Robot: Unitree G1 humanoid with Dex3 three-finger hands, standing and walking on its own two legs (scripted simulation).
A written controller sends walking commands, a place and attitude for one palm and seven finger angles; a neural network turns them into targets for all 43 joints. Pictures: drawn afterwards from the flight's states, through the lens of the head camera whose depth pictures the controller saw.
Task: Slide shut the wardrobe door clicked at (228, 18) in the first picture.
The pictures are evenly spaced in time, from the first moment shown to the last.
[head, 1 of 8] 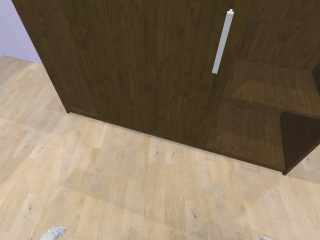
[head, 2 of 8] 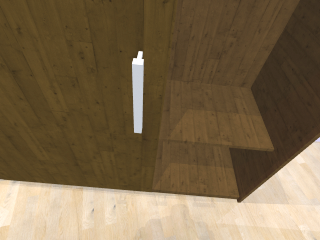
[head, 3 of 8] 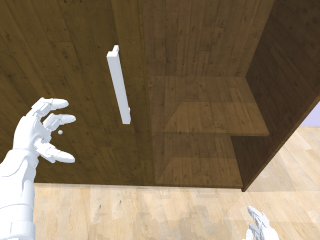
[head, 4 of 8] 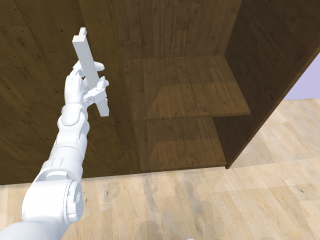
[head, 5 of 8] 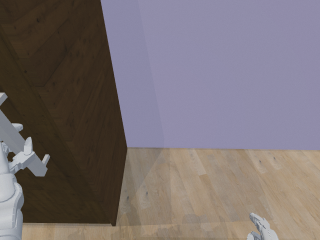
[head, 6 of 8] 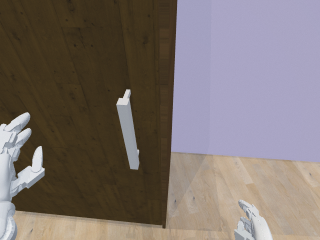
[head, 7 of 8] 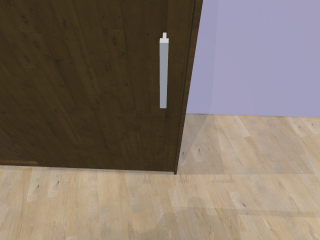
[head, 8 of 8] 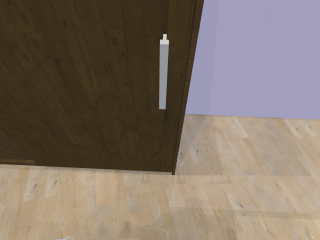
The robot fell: no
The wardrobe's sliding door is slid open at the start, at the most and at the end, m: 0.55 0.55 0.00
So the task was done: yes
